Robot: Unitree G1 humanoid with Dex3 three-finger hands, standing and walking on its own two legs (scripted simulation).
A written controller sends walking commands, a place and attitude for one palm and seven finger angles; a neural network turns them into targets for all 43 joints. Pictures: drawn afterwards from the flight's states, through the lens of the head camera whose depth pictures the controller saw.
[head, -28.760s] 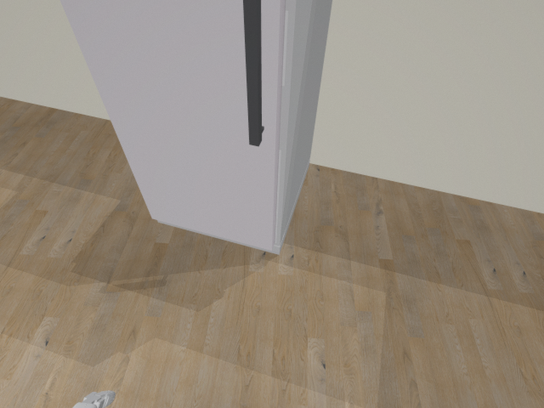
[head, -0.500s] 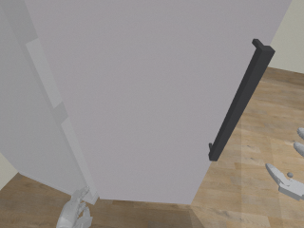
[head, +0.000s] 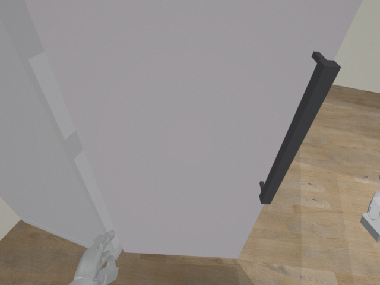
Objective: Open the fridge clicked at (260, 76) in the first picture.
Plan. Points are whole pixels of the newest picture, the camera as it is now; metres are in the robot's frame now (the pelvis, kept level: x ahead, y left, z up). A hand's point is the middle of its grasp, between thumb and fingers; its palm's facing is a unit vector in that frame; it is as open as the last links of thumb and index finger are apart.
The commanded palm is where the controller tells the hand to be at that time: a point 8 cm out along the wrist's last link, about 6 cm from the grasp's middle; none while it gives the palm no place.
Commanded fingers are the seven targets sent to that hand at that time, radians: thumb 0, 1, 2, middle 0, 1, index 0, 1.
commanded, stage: draw the hand back to the body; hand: right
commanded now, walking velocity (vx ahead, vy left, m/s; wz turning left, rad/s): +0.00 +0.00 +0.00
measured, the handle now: (285, 143) +0.39 -0.23 +0.12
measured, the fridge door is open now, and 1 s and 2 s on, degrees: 73 73 73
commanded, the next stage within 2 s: step back with the hand held close in 0.06 s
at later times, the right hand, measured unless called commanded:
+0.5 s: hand (366, 227) +0.17 -0.27 +0.15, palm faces +0.37 +0.81 -0.46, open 7.4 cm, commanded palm +0.11 -0.31 +0.17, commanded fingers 0.00 -0.90 -0.90 0.20 0.30 0.20 0.30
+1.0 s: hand out of the picture +0.08 -0.30 +0.15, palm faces +0.50 +0.77 -0.39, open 7.4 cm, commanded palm +0.03 -0.33 +0.17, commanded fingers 0.00 -0.90 -0.90 0.20 0.30 0.20 0.30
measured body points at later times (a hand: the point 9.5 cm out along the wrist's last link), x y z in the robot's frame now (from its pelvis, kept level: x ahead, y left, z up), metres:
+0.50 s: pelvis -0.03 -0.01 +0.00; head -0.02 -0.01 +0.45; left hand +0.16 +0.23 -0.08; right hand +0.15 -0.31 +0.17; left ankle -0.02 +0.13 -0.74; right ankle +0.01 -0.11 -0.74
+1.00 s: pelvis -0.10 -0.03 -0.02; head -0.10 -0.05 +0.43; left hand +0.08 +0.21 -0.09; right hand +0.05 -0.34 +0.17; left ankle -0.02 +0.12 -0.74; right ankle +0.01 -0.11 -0.74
